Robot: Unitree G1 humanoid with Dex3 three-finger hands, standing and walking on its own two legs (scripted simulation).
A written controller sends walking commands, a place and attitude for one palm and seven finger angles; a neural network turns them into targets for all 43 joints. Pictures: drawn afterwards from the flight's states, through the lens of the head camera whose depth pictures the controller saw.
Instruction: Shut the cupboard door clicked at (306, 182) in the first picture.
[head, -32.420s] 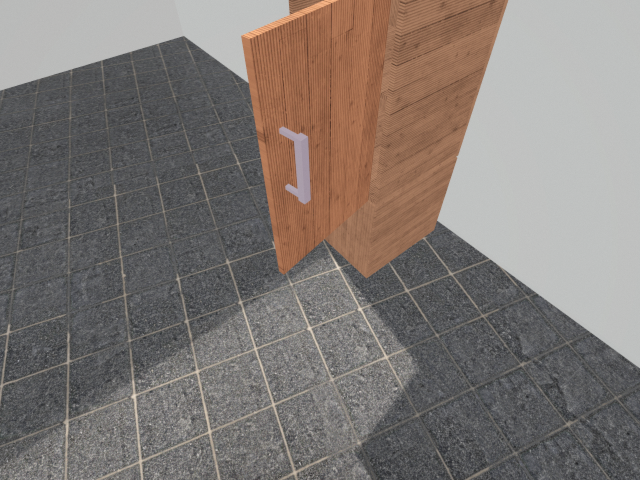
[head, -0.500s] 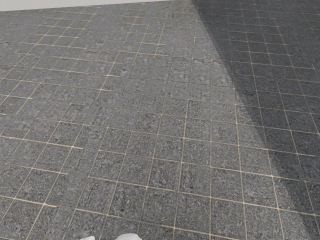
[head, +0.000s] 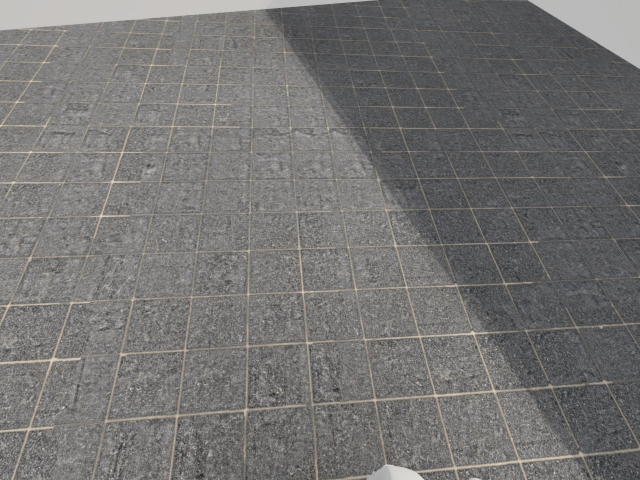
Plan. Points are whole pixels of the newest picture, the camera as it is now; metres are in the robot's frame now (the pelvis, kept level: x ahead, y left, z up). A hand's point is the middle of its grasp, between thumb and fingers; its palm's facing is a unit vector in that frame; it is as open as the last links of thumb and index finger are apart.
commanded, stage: turn to face it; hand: left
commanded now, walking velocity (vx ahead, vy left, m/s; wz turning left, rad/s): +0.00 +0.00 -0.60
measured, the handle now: out of the picture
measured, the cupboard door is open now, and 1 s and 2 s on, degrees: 71 71 71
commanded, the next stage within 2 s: none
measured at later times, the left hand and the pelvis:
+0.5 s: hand (228, 464) +0.16 +0.14 -0.17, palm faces -0.28 -0.94 -0.21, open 7.4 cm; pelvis +0.02 -0.02 -0.01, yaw -17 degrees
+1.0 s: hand (270, 413) +0.23 +0.09 -0.16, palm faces -0.57 -0.78 -0.28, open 7.4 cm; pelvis +0.01 -0.02 -0.02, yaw -37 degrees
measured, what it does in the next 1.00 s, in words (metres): steps on the spot, turning right: right foot, then left foot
